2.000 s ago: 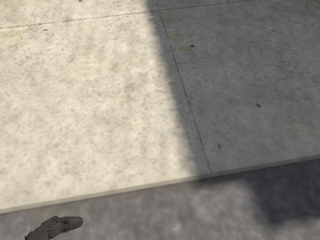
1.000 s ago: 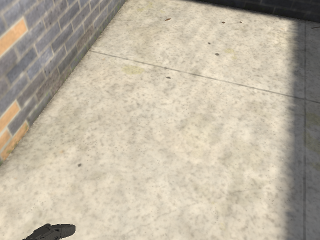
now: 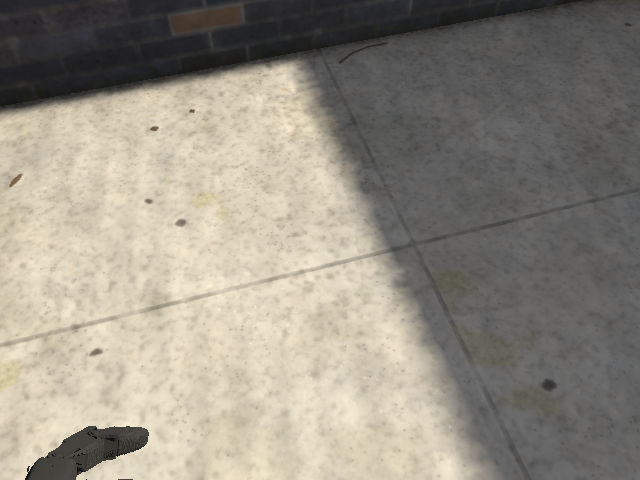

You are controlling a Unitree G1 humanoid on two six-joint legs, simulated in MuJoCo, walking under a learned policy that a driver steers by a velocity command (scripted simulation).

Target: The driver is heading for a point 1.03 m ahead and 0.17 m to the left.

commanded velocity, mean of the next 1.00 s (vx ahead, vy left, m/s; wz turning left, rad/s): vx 0.50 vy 0.00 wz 0.25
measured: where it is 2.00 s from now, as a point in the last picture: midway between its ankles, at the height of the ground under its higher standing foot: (218, 269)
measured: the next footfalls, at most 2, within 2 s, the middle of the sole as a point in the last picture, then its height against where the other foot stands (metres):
left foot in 0.54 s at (257, 465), level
right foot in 1.02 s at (313, 321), level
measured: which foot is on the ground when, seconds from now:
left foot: down 0.00-0.02, up 0.04-0.52, down 0.54-1.00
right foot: down 0.00-0.54, up 0.56-1.00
